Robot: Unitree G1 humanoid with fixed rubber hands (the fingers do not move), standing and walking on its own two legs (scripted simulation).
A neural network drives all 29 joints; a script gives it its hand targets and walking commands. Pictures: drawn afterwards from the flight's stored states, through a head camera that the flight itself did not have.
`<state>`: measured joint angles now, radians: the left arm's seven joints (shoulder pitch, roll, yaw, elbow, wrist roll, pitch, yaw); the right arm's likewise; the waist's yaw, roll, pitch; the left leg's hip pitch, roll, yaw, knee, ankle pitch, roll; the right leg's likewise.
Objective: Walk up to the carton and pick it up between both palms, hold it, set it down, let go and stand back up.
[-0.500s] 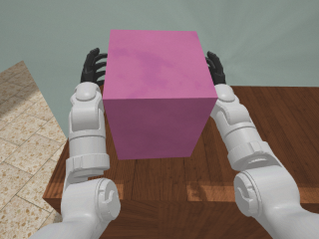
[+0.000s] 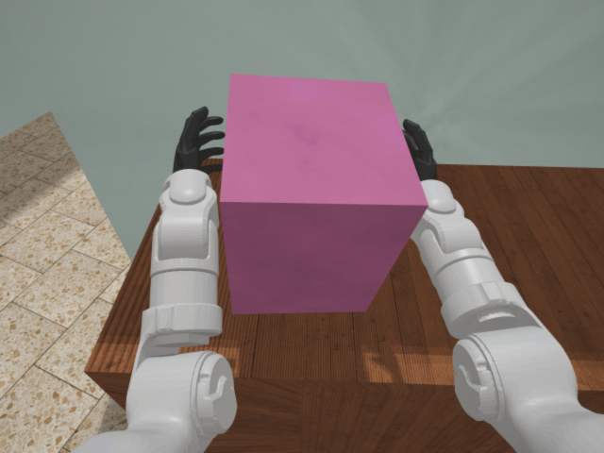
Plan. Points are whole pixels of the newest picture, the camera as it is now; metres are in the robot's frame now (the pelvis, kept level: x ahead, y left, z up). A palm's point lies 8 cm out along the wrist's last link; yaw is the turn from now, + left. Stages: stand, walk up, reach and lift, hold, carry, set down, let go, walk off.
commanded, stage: set down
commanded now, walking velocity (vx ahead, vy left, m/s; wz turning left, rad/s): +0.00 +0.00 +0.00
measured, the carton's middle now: (304, 204) +0.41 +0.03 +0.13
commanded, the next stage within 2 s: none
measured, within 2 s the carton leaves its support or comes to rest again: neither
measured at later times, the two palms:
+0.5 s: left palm (202, 190) +0.40 +0.16 +0.17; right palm (416, 192) +0.42 -0.13 +0.14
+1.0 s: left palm (206, 198) +0.41 +0.16 +0.15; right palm (411, 197) +0.44 -0.13 +0.12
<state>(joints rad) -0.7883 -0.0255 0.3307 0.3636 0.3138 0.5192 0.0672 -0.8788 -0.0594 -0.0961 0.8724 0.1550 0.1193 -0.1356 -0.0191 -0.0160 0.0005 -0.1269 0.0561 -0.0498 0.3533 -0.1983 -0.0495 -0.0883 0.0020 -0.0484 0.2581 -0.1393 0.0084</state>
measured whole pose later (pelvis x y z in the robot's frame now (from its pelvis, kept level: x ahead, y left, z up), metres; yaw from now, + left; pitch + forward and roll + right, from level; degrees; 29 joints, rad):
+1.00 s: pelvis +0.01 -0.01 +0.00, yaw +0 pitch +1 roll -1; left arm -0.79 -0.10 0.35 0.60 0.31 0.31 0.16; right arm -0.88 -0.10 -0.24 1.11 -0.04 -0.06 -0.02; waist 0.07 0.00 -0.01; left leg -0.15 0.07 -0.05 0.35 -0.21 -0.06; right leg -0.12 0.01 -0.05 0.26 -0.16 0.00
